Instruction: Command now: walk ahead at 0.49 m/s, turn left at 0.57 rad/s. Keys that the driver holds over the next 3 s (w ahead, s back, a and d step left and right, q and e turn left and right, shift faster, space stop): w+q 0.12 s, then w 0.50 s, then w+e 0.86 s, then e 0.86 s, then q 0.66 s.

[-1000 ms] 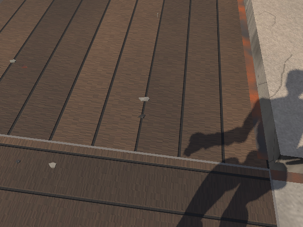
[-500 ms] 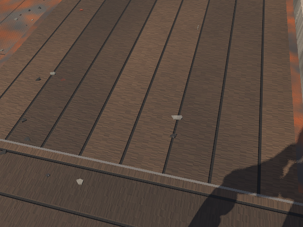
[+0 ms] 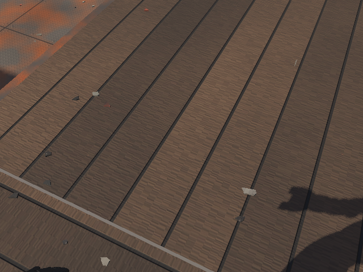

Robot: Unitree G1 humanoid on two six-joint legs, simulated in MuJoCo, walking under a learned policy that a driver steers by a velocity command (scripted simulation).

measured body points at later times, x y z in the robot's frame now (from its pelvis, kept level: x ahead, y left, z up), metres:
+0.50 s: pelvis +0.28 -0.04 +0.00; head +0.31 -0.05 +0.45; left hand +0.24 +0.23 -0.12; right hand +0.51 -0.25 -0.09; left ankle +0.37 +0.13 -0.69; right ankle +0.26 -0.16 -0.74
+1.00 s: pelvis +0.53 +0.06 +0.00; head +0.55 +0.07 +0.45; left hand +0.66 +0.34 -0.11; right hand +0.59 -0.22 -0.12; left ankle +0.48 +0.14 -0.74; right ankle +0.67 -0.10 -0.67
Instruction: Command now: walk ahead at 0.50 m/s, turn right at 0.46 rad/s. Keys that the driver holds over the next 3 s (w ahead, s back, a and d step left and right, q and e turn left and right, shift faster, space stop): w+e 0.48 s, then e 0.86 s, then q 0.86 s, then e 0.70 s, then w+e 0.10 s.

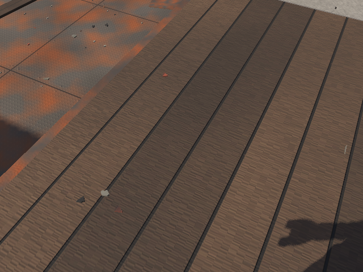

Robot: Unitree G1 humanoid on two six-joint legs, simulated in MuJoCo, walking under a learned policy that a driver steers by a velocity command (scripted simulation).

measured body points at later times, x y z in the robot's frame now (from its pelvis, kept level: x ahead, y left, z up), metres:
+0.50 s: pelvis +0.27 -0.07 +0.00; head +0.31 -0.09 +0.45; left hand +0.43 +0.18 -0.10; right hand +0.38 -0.38 -0.09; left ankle +0.44 +0.09 -0.68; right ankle +0.25 -0.13 -0.75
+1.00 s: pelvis +0.45 -0.07 -0.01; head +0.48 -0.09 +0.44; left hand +0.73 +0.09 -0.10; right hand +0.42 -0.38 -0.11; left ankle +0.57 -0.01 -0.75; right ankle +0.39 -0.20 -0.70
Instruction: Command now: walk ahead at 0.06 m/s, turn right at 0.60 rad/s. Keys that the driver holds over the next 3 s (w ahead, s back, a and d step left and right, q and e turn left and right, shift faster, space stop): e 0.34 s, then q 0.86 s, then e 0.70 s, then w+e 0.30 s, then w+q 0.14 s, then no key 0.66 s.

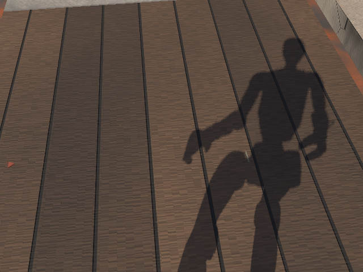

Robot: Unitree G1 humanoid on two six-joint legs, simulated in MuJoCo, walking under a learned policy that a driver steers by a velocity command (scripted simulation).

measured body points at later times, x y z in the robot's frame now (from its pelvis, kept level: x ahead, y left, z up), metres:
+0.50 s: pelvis +0.02 -0.04 +0.00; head +0.04 -0.06 +0.45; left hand +0.26 +0.18 -0.07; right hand +0.10 -0.34 -0.12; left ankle +0.07 +0.11 -0.71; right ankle +0.02 -0.13 -0.74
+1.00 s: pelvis +0.02 -0.01 +0.00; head +0.06 +0.00 +0.44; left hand +0.15 +0.28 -0.11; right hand +0.19 -0.29 -0.10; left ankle +0.02 +0.11 -0.70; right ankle +0.02 -0.13 -0.74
